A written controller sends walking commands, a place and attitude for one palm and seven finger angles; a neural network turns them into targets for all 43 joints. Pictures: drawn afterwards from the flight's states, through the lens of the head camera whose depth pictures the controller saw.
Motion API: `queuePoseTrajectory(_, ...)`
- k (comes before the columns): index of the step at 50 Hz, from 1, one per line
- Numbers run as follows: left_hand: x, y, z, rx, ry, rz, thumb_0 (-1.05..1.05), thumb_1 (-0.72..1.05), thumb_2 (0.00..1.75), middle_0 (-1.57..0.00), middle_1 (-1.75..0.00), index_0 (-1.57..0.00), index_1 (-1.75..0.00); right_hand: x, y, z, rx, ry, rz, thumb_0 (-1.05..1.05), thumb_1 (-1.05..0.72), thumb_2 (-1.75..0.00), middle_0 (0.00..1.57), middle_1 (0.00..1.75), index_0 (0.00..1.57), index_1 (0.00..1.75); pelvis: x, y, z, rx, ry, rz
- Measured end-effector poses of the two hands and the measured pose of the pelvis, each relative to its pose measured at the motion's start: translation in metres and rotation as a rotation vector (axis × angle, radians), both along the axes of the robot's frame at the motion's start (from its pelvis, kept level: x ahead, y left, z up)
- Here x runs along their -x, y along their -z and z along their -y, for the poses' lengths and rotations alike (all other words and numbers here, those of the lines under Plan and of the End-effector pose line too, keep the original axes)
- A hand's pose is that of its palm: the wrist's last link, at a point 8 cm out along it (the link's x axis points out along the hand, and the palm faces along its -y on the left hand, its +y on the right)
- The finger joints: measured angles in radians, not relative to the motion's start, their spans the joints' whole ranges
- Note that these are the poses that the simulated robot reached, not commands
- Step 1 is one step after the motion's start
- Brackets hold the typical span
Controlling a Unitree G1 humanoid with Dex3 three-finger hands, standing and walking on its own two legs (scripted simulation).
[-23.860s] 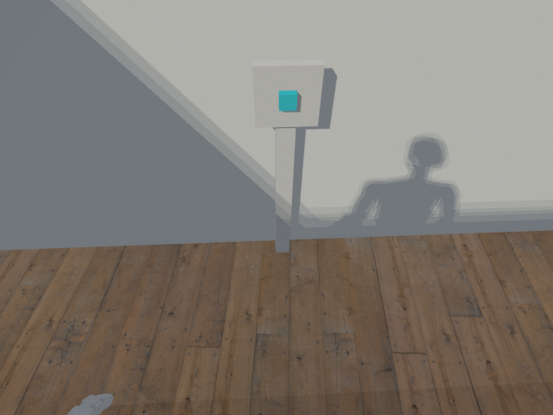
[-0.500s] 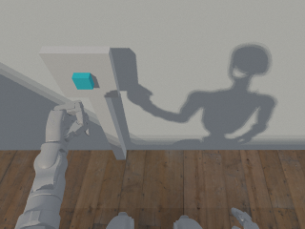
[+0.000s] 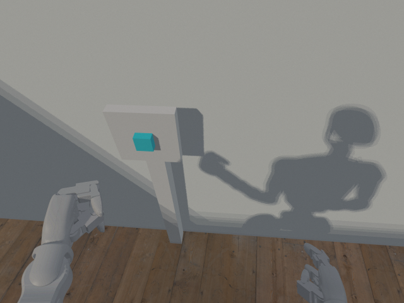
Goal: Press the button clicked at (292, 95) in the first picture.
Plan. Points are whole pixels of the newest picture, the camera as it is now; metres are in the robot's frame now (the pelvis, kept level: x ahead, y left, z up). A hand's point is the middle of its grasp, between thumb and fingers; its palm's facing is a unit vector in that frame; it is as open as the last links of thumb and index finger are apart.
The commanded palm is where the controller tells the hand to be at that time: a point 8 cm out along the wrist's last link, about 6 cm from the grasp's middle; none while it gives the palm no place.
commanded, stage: draw the hand back to the body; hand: left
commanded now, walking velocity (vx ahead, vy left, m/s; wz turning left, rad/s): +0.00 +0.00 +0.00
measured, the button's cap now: (144, 141) +0.50 +0.20 +0.02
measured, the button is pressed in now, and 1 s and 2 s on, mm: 0 0 0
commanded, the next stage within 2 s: step back with the hand held close in 0.80 s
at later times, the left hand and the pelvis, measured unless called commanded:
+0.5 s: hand (41, 215) +0.20 +0.24 +0.17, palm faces +0.38 -0.83 -0.40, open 3.1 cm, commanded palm +0.14 +0.28 +0.20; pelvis +0.02 +0.01 +0.02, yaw -1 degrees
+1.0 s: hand (24, 221) +0.18 +0.25 +0.19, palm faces +0.41 -0.82 -0.41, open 3.1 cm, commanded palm +0.13 +0.28 +0.20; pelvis +0.00 +0.01 +0.02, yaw -1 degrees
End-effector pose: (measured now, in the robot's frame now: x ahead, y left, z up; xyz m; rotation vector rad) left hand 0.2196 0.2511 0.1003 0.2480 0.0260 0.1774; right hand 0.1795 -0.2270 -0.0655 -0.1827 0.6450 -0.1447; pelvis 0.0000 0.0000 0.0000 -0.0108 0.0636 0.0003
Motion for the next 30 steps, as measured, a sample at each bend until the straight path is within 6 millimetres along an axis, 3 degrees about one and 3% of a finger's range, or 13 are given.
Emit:
queuePoseTrajectory(13,0.030,-0.053,-0.018,-0.111,-0.142,0.054,0.02,0.90,0.90,-1.30,-1.50,-1.30,-1.50,-0.017,-0.010,-0.024,-0.016,-0.077,0.002,0.01,-0.91,-0.90,0.21,0.30,0.20,0.30,-0.016,-0.017,-0.006,-0.003,0.002,0.088)
queuePoseTrajectory(30,0.072,-0.103,-0.030,-0.245,-0.190,0.171,0.02,0.89,0.90,-1.30,-1.50,-1.31,-1.50,-0.013,-0.013,-0.015,0.000,-0.071,0.006,0.01,-0.91,-0.90,0.20,0.30,0.20,0.30,-0.015,-0.022,-0.006,0.001,0.012,0.129)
